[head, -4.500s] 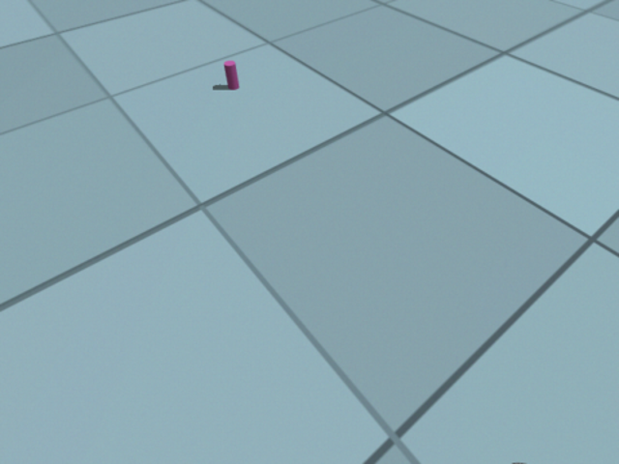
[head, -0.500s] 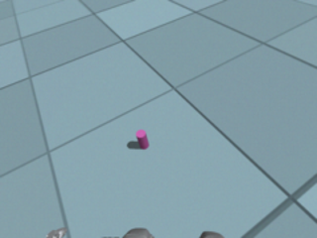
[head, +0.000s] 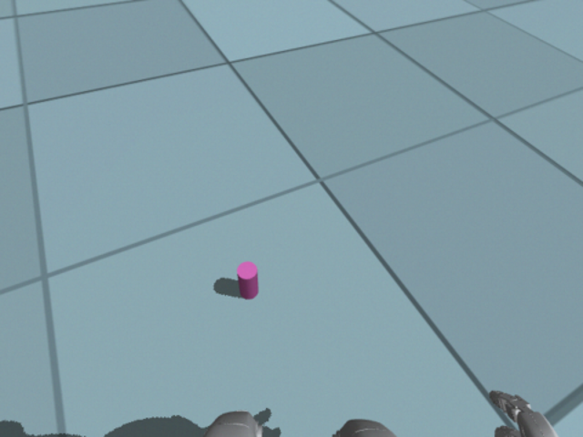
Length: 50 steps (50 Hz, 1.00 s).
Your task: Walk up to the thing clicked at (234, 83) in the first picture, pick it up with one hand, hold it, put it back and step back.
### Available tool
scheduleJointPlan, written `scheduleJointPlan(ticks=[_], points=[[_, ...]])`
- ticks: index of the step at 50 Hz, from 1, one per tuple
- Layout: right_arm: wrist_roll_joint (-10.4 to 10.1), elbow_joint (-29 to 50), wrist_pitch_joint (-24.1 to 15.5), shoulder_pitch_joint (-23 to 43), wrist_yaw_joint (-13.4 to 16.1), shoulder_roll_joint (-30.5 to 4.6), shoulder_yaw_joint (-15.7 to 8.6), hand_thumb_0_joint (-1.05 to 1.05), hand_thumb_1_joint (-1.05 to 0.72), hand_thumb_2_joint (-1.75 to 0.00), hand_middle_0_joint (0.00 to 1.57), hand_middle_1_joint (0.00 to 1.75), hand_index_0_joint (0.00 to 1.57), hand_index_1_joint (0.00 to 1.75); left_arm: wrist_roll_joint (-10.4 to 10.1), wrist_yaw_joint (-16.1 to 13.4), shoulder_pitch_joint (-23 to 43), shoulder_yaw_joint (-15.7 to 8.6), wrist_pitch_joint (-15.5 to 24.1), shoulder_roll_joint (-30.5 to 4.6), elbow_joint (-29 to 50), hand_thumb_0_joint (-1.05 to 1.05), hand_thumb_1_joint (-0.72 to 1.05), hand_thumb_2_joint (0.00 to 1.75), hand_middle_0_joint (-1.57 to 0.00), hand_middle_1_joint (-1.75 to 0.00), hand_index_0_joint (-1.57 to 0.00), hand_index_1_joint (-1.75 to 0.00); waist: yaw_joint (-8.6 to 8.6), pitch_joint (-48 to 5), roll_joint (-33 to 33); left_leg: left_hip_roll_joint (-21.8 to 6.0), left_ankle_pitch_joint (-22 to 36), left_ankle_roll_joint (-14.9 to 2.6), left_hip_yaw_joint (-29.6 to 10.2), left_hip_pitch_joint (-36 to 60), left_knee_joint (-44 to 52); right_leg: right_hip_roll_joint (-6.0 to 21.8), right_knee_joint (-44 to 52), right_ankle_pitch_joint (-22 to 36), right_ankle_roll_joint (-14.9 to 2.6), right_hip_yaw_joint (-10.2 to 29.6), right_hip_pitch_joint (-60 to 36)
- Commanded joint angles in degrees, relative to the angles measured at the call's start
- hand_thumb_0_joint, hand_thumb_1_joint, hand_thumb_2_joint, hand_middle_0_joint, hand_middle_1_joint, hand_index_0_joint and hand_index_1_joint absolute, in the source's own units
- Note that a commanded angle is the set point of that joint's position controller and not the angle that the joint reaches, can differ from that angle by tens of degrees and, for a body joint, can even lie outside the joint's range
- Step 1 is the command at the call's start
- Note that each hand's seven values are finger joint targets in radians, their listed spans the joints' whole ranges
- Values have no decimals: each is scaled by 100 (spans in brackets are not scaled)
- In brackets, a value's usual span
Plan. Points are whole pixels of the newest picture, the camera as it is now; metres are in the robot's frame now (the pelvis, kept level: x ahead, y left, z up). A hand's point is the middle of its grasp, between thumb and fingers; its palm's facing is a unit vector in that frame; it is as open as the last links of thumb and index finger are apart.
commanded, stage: walk up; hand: left
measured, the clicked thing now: (248, 281) +0.67 +0.15 -0.68
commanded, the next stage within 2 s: none
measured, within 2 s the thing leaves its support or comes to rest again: neither
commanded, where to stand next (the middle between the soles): +0.37 -0.05 m, yaw -2 degrees
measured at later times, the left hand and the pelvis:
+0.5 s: hand (170, 352) +0.24 +0.21 -0.11, palm faces -0.05 -0.89 -0.44, open 7.4 cm; pelvis +0.16 -0.07 +0.00, yaw -2 degrees
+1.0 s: hand (166, 323) +0.30 +0.24 -0.16, palm faces -0.05 -0.93 -0.35, open 7.4 cm; pelvis +0.26 -0.03 +0.00, yaw +0 degrees
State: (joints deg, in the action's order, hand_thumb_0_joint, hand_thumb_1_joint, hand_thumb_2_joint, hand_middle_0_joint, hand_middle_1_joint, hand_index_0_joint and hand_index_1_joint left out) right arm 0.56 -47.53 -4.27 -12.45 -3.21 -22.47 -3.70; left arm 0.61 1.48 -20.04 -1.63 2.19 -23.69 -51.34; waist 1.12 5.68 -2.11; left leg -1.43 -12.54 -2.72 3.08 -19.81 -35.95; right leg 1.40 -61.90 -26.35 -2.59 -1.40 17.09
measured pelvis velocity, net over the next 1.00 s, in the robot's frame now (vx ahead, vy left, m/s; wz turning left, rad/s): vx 0.26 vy -0.03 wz -0.01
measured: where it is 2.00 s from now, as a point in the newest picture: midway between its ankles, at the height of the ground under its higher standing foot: (298, 387)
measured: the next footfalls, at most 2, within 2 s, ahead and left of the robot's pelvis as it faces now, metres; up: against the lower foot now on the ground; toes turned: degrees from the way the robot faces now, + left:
right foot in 0.38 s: +0.26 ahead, -0.18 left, +0.00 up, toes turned -6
left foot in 0.88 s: +0.37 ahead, +0.09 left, +0.00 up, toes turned +0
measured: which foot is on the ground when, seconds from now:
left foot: down 0.00-0.40, up 0.42-0.86, down 0.88-1.00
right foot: up 0.00-0.36, down 0.38-0.90, up 0.92-1.00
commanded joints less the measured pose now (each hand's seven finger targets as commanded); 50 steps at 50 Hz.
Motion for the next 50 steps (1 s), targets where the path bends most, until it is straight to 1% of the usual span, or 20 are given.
scheduleJointPlan(ticks=[1,8,12,15,18,19,20,21,22,23,26,27,35,42,43,44,45,46,47,50], points=[[-116,248,-106,-453,185,-1468,-372,0,-90,-90,20,30,20,30,-81,20,-439,-387,156,-1229,297,0,90,90,-20,-30,-20,-30,-184,-92,879,-1326,-353,-630,-1698,1005,2240,405,40,749,17,645,1379],[-25,344,-181,-450,153,-1546,-403,0,-90,-90,20,30,20,30,-1,161,101,-411,118,-1072,383,0,90,90,-20,-30,-20,-30,-228,62,1056,-1315,-672,-1055,-1107,846,2540,581,1256,1291,322,254,1488],[-32,344,-137,-491,117,-1656,-416,0,-90,-90,20,30,20,30,-7,234,495,-434,153,-1025,428,0,90,90,-20,-30,-20,-30,-270,301,1109,-1245,-1270,-956,-1015,555,2572,560,2152,1639,268,97,1202],[-21,387,-89,-402,100,-1627,-400,0,-90,-90,20,30,20,30,-17,228,543,-437,228,-1000,362,0,90,90,-20,-30,-20,-30,-236,80,990,-1224,-889,-895,-886,557,2178,403,2707,1733,206,-47,601],[-20,453,-17,-363,115,-1390,-306,0,-90,-90,20,30,20,30,24,116,-206,-524,344,-1166,59,0,90,90,-20,-30,-20,-30,176,-562,276,-982,-204,-616,-553,345,761,148,3325,1736,156,-102,-993],[-21,415,-10,-664,110,-1097,-201,0,-90,-90,20,30,20,30,43,39,-619,-617,404,-1358,-35,0,90,90,-20,-30,-20,-30,333,-966,-486,-583,-66,-463,-162,94,-522,250,3748,1300,69,142,-1826],[-39,487,-21,-954,107,-738,-57,0,-90,-90,20,30,20,30,82,-41,-928,-757,449,-1850,2,0,90,90,-20,-30,-20,-30,379,-1191,-1661,6,-1117,-168,192,-853,-1901,1409,4241,491,-262,2005,-2409],[-37,377,47,-1015,124,-924,-85,0,-90,-90,20,30,20,30,30,-72,-752,-734,451,-1982,157,0,90,90,-20,-30,-20,-30,314,-874,-1279,387,-1691,47,-126,-1740,-2468,2199,4773,240,-721,3547,-2475],[17,292,94,-822,201,-1412,-211,0,-90,-90,20,30,20,30,-52,-65,-526,-725,408,-2025,207,0,90,90,-20,-30,-20,-30,325,-717,-934,30,-1740,25,-415,-1735,-2820,2453,4665,470,-1179,3845,-2100],[1,246,84,-651,217,-1489,-243,0,-90,-90,20,30,20,30,-97,-69,-370,-690,389,-1840,304,0,90,90,-20,-30,-20,-30,278,-484,-733,-162,-1577,23,-630,-1806,-2941,2288,4694,762,-1289,3401,-1742],[-99,-45,176,-930,133,-1206,-197,0,-90,-90,20,30,20,30,-133,-123,-12,-527,406,-1458,370,0,90,90,-20,-30,-20,-30,-35,-300,-690,-202,-741,55,-801,-1230,-2488,1380,4567,1935,-517,1552,-1141],[-74,-53,215,-918,96,-1186,-199,0,-90,-90,20,30,20,30,-102,-125,-15,-516,423,-1440,383,0,90,90,-20,-30,-20,-30,-34,-273,-746,-163,-586,76,-690,-1078,-2474,1269,4596,2164,-552,1293,-884],[95,117,277,-232,-70,-1126,-292,0,-90,-90,20,30,20,30,9,-102,10,-578,431,-1523,661,0,90,90,-20,-30,-20,-30,96,128,-533,-380,-22,366,-534,-1116,-979,1396,4998,447,-939,877,-507],[79,-5,132,-322,79,-869,-223,0,-90,-90,20,30,20,30,-66,-180,176,-379,285,-1416,653,0,90,90,-20,-30,-20,-30,-144,-393,-231,-61,714,90,-34,640,596,1233,3224,3316,-680,283,-216],[98,-102,99,-567,135,-998,-265,0,-90,-90,20,30,20,30,-89,-190,162,-306,247,-1252,680,0,90,90,-20,-30,-20,-30,-269,-566,44,34,685,-15,-67,1087,854,1003,2610,3128,-483,183,-112],[118,-165,55,-996,176,-1432,-391,0,-90,-90,20,30,20,30,-111,-165,-104,-236,246,-1010,724,0,90,90,-20,-30,-20,-30,-397,-985,957,-481,279,-228,-779,1733,1193,602,1544,2410,-265,-108,158],[140,-53,28,-1041,216,-1834,-470,0,-90,-90,20,30,20,30,-138,-152,-309,-123,230,-634,764,0,90,90,-20,-30,-20,-30,-325,-1120,1943,-1679,327,-622,-2675,2240,1494,-73,607,0,34,-194,1201],[5,57,55,-848,215,-2041,-511,0,-90,-90,20,30,20,30,-122,-224,-526,-221,132,-1008,555,0,90,90,-20,-30,-20,-30,-263,-968,1523,-2204,-13,-1244,-3352,2089,1779,-168,131,-794,35,-59,1583],[-60,3,101,-765,206,-1995,-547,0,-90,-90,20,30,20,30,-52,-268,-316,-264,91,-1249,434,0,90,90,-20,-30,-20,-30,-330,-700,1448,-2289,-484,-1483,-3450,1638,1855,115,-164,-798,20,198,1571],[-4,180,98,-264,254,-1493,-333,0,-90,-90,20,30,20,30,-79,-171,-209,-307,63,-1265,300,0,90,90,-20,-30,-20,-30,-178,-305,1152,-1295,31,-825,-1736,864,1841,241,427,-63,2,524,1161]])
